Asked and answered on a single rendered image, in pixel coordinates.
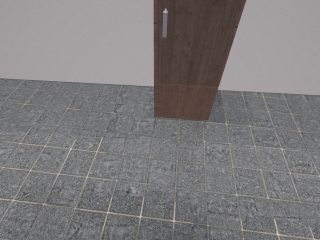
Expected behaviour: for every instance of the handle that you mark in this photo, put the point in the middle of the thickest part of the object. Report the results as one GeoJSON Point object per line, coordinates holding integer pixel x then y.
{"type": "Point", "coordinates": [164, 27]}

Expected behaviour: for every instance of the cupboard door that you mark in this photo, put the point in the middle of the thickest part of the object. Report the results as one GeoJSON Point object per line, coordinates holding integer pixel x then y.
{"type": "Point", "coordinates": [198, 36]}

